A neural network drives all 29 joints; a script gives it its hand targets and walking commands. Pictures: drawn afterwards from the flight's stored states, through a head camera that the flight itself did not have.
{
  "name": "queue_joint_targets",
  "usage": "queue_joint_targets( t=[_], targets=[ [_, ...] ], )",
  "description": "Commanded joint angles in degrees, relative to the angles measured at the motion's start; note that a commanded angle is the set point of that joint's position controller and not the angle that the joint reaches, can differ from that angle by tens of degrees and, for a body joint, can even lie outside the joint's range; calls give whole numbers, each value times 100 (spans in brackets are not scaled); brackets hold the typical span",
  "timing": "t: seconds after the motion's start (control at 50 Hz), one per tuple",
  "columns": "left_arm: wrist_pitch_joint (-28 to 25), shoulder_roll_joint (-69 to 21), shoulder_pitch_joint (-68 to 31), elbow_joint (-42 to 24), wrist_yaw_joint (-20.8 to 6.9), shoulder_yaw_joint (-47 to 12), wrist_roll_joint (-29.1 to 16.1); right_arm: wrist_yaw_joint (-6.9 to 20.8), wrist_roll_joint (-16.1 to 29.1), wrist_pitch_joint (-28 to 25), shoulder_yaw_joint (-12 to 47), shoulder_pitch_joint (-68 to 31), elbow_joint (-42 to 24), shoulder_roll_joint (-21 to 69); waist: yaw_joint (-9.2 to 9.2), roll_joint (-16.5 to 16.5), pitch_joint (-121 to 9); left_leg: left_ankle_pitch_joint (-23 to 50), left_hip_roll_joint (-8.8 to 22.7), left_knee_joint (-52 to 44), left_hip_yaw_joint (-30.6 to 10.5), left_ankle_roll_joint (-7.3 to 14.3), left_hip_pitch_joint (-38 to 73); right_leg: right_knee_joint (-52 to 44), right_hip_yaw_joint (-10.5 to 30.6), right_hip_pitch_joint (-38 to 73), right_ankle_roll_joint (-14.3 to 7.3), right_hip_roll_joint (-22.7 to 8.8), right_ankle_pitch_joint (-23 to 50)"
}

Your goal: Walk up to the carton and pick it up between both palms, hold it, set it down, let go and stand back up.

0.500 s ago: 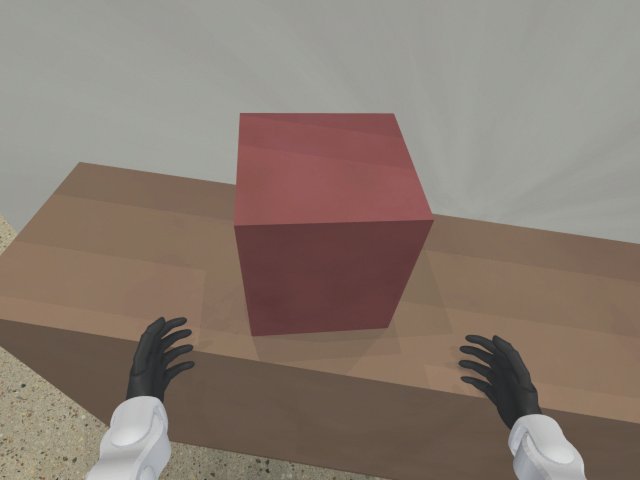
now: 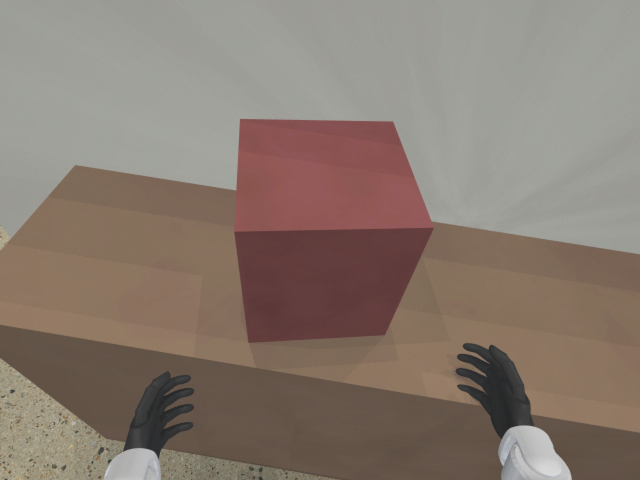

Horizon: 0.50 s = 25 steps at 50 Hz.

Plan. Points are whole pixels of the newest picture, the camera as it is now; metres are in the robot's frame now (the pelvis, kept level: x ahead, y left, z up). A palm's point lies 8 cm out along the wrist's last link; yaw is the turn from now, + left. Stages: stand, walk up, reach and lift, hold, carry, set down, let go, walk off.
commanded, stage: set down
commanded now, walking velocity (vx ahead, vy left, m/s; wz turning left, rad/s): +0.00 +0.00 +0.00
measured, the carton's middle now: (318, 235) +0.43 +0.05 +0.05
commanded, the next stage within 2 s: let go in 0.78 s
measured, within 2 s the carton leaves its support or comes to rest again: neither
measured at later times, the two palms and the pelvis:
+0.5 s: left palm (156, 464) +0.15 +0.21 -0.09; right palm (505, 413) +0.24 -0.21 -0.01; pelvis +0.01 +0.00 +0.00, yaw +0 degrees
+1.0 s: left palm (159, 469) +0.14 +0.21 -0.09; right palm (504, 415) +0.23 -0.20 -0.01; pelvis +0.00 +0.00 +0.00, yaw +0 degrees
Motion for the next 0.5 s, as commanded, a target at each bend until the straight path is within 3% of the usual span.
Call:
queue_joint_targets(
  t=[0.0, 0.06, 0.1, 0.12, 0.14, 0.16, 0.18, 0.2, 0.22, 0.24, 0.26, 0.28, 0.3, 0.32, 0.34, 0.36, 0.38, 0.4, 0.42, 0.44, 0.46, 0.48],
  targets=[
    [-429, 877, -372, -674, -34, -269, 401, -151, -721, 60, 228, 406, 3, -209, -511, 377, -373, 980, -440, -395, 486, -105, 914, -568, 146, 281, 73, -159, 637],
    [-358, 1076, -648, -442, -94, -260, 510, -191, -882, 198, 175, 297, 309, -191, -532, 242, -258, 409, -392, -497, 448, -37, 888, -700, 207, 312, 67, -237, 101],
    [-281, 1082, -657, -302, -175, -234, 547, -266, -997, 242, 194, 314, 387, -48, -621, 348, 47, 295, -424, -549, 551, -65, 741, -691, 229, 320, 112, -306, -6],
    [-358, 1118, -804, -601, -118, -217, 494, -217, -888, 222, 98, 158, 353, -214, -534, 538, -215, 364, -374, -542, 447, -93, 831, -552, 139, 310, 92, -198, 7],
    [-354, 1249, -639, -807, -120, -160, 508, -273, -849, 232, 162, 367, 270, 2, -606, 543, -145, 434, -434, -492, 566, -84, 798, -631, 248, 329, 120, -280, 77],
    [-230, 1164, -470, 30, -259, -155, 649, -337, -1068, 342, 275, 431, 849, 127, -643, 370, 207, 238, -418, -497, 601, -64, 743, -690, 208, 395, 121, -312, 83],
    [-502, 1322, -1065, -1351, -51, -72, 431, -258, -884, 141, 48, -4, -132, -114, -463, 581, -467, 344, -390, -469, 538, -76, 794, -534, 193, 321, 151, -225, -95],
    [-325, 1183, -716, -283, -167, -216, 566, -331, -1019, 261, 172, 273, 639, 53, -631, 364, 111, 95, -465, -491, 542, -50, 620, -659, 296, 247, 115, -320, -206],
    [-330, 1283, -798, -119, -238, -119, 545, -368, -1081, 297, 202, 202, 762, 53, -628, 218, 324, -12, -443, -538, 527, -21, 644, -660, 258, 237, 164, -303, -283],
    [-294, 1296, -799, 34, -263, -168, 598, -392, -1180, 336, 191, 209, 910, 26, -705, 326, 464, -54, -405, -537, 522, -31, 535, -635, 250, 293, 123, -343, -239],
    [-340, 1234, -701, -214, -232, -162, 531, -371, -1107, 264, 193, 233, 548, -4, -496, 344, 105, 227, -440, -556, 573, -22, 741, -643, 234, 284, 97, -298, -12],
    [-251, 1184, -425, 264, -342, -210, 635, -407, -1161, 330, 273, 405, 1099, 69, -693, 255, 647, 350, -392, -526, 512, -14, 795, -667, 280, 165, 122, -371, 166],
    [-461, 1239, -843, -559, -233, -176, 447, -337, -1138, 180, 85, 85, 484, -31, -535, 387, -61, 444, -376, -516, 557, -87, 886, -586, 179, 245, 141, -243, 49],
    [-372, 1336, -766, -35, -268, -199, 522, -375, -1147, 275, 140, 120, 960, 71, -778, 437, 110, 121, -407, -479, 590, -64, 718, -586, 198, 190, 138, -315, -73],
    [-223, 1245, -788, 356, -308, -157, 760, -388, -1316, 398, 125, 259, 1474, 179, -706, 583, 386, -77, -413, -561, 600, -82, 655, -603, 221, 283, 98, -307, -335],
    [-195, 1272, -936, 334, -300, -99, 776, -393, -1336, 401, 64, 202, 1444, 150, -701, 627, 362, -156, -362, -565, 585, -86, 642, -564, 206, 231, 121, -329, -418],
    [-274, 1217, -903, -189, -184, -200, 729, -330, -1164, 294, 24, 52, 1154, 32, -637, 899, 150, 207, -368, -576, 584, -148, 695, -495, 156, 348, 63, -261, -52],
    [-192, 1128, -879, 221, -265, -248, 775, -358, -1252, 332, 57, 63, 1352, 28, -753, 785, 339, 263, -300, -517, 501, -165, 742, -498, 154, 283, 12, -221, -7],
    [-192, 1140, -811, 272, -282, -152, 873, -347, -1374, 289, 97, 209, 1428, 115, -713, 813, 259, 220, -402, -511, 586, -183, 818, -516, 111, 358, 76, -198, -127],
    [-554, 1132, -982, -1193, 12, -198, 699, -162, -1024, 77, -73, -12, 610, -160, -622, 1075, -325, 709, -268, -472, 517, -285, 941, -280, -45, 195, 16, -44, 50],
    [-265, 1161, -796, 519, -256, -290, 792, -307, -1307, 336, 99, 43, 1723, 106, -846, 799, 500, 295, -362, -508, 581, -237, 722, -576, 125, 45, -1, -187, -106],
    [-375, 1095, -971, -129, -136, -277, 751, -245, -1218, 213, -7, 12, 1218, 3, -710, 965, 114, 513, -292, -517, 545, -237, 821, -436, 36, 220, -21, -136, 6]
  ],
)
